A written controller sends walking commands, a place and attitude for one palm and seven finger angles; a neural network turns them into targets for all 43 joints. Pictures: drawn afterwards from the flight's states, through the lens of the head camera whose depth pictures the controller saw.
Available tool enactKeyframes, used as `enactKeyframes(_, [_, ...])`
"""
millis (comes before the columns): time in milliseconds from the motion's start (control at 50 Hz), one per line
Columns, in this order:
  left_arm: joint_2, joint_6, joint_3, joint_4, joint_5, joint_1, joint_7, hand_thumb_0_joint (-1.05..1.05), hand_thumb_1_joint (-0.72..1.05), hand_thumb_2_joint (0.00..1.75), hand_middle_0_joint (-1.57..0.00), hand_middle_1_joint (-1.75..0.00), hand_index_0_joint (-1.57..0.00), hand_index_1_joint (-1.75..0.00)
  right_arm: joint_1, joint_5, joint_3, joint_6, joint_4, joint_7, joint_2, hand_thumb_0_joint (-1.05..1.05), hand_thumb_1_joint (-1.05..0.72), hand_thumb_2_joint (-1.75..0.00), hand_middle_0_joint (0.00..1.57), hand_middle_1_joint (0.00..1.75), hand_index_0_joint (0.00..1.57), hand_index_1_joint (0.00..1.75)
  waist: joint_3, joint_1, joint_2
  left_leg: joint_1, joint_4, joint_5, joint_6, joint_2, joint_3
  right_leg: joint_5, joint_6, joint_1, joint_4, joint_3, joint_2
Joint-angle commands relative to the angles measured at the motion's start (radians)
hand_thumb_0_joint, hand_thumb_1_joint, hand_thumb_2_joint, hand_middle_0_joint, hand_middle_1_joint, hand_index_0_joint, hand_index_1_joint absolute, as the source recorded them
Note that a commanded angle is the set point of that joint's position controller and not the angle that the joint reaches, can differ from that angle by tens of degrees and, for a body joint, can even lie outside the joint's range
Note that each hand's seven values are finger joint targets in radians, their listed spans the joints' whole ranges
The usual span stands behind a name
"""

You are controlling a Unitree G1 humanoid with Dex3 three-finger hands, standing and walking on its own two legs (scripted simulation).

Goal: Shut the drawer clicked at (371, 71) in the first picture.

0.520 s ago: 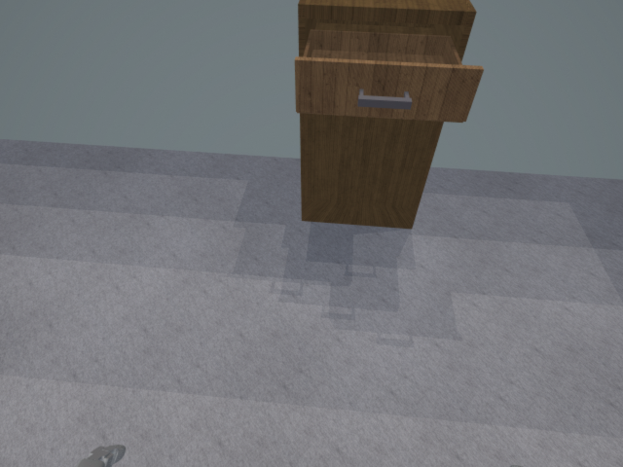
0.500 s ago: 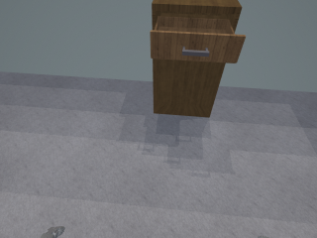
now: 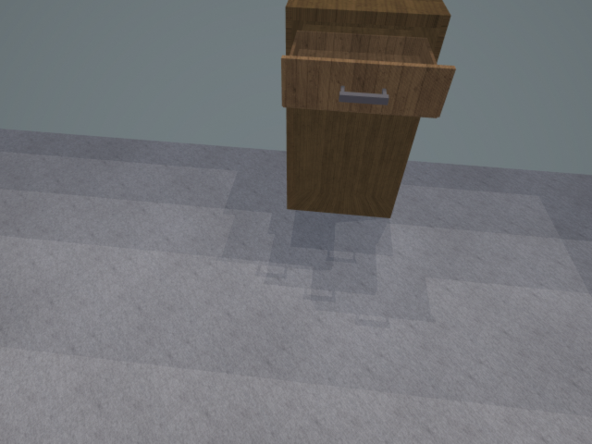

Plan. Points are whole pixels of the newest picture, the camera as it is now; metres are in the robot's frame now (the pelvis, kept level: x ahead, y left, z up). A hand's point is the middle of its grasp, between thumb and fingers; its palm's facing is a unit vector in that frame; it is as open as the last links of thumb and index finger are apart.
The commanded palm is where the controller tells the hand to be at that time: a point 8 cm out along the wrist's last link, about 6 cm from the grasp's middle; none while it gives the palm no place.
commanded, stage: stand and wait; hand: left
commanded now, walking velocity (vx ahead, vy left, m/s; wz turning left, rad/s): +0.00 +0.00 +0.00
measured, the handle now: (363, 94) +0.96 -0.12 +0.01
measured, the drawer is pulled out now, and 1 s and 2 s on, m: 0.28 0.28 0.28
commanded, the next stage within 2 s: look at it before walking up in 0.36 s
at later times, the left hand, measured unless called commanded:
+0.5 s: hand out of the picture +0.06 +0.25 -0.15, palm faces -0.03 -0.94 -0.33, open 7.4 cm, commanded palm none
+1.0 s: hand out of the picture +0.07 +0.25 -0.15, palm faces -0.02 -0.94 -0.33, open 7.4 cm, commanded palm none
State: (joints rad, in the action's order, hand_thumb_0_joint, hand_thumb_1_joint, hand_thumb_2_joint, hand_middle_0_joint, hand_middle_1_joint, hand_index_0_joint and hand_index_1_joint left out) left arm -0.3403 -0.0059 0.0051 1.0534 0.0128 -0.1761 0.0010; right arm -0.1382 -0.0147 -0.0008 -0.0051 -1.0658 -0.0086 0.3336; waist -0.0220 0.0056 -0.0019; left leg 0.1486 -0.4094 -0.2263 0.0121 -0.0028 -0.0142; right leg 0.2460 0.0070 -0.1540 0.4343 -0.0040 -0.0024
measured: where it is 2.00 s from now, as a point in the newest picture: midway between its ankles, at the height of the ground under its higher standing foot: outside the picture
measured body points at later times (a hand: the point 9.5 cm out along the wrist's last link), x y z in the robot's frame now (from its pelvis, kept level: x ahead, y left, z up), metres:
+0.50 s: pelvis -0.01 +0.00 +0.00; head -0.01 +0.00 +0.45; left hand +0.07 +0.29 -0.13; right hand +0.06 -0.29 -0.13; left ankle +0.00 +0.13 -0.74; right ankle -0.01 -0.11 -0.74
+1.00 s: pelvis +0.00 +0.00 +0.00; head +0.00 +0.00 +0.45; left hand +0.07 +0.30 -0.13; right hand +0.08 -0.29 -0.13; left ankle +0.00 +0.13 -0.74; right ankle -0.01 -0.11 -0.74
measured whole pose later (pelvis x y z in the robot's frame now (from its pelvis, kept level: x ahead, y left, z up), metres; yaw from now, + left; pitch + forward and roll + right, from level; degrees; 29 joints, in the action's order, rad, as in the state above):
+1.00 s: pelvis +0.00 +0.00 +0.00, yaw +0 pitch -2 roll +0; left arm -0.34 0.01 0.00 1.09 0.01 -0.15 0.00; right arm -0.13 -0.01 0.00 -0.02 -1.11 -0.01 0.33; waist -0.02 0.00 -0.01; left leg 0.12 -0.35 -0.20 0.01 0.00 -0.01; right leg 0.22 0.00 -0.13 0.37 0.00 0.00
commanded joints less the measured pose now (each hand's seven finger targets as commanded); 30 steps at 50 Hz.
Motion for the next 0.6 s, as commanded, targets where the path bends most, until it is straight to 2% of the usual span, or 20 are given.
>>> enactKeyframes(0, [-0.209,0.033,-0.044,-0.064,-0.003,0.067,-0.01,0.0,0.9,0.9,-0.2,-0.3,-0.2,-0.3,0.062,0.003,-0.036,-0.031,0.061,-0.008,0.196,0.0,-0.9,-0.9,0.2,0.3,0.2,0.3,0.047,-0.004,-0.007,0.007,0.07,0.117,-0.038,-0.104,-0.076,-0.112,0.033,-0.01,-0.098,0.118,-0.12])
enactKeyframes(180, [-0.205,0.031,-0.042,-0.038,-0.003,0.063,-0.009,0.0,0.9,0.9,-0.2,-0.3,-0.2,-0.3,0.039,0.003,-0.034,-0.031,0.031,-0.007,0.199,0.0,-0.9,-0.9,0.2,0.3,0.2,0.3,0.02,-0.003,-0.007,0.022,0.093,0.07,-0.037,-0.106,-0.085,-0.027,0.03,-0.032,-0.122,0.125,-0.113])
enactKeyframes(300, [-0.203,0.032,-0.042,-0.031,-0.003,0.064,-0.009,0.0,0.9,0.9,-0.2,-0.3,-0.2,-0.3,0.032,0.003,-0.034,-0.033,0.02,-0.006,0.196,0.0,-0.9,-0.9,0.2,0.3,0.2,0.3,0.022,-0.003,-0.005,0.026,0.1,0.067,-0.036,-0.108,-0.086,-0.019,0.029,-0.031,-0.126,0.129,-0.113])
enactKeyframes(480, [-0.199,0.035,-0.043,-0.031,-0.002,0.065,-0.01,0.0,0.9,0.9,-0.2,-0.3,-0.2,-0.3,0.035,0.004,-0.034,-0.038,0.016,-0.007,0.199,0.0,-0.9,-0.9,0.2,0.3,0.2,0.3,0.05,-0.002,0.01,0.007,0.1,0.129,-0.036,-0.118,-0.085,-0.109,0.027,-0.005,-0.106,0.117,-0.112])
enactKeyframes(580, [-0.197,0.034,-0.042,-0.029,-0.001,0.065,-0.011,0.0,0.9,0.9,-0.2,-0.3,-0.2,-0.3,0.039,0.005,-0.035,-0.036,0.015,-0.007,0.197,0.0,-0.9,-0.9,0.2,0.3,0.2,0.3,0.033,-0.002,0.002,0.005,0.104,0.121,-0.036,-0.117,-0.083,-0.105,0.025,-0.017,-0.115,0.117,-0.115])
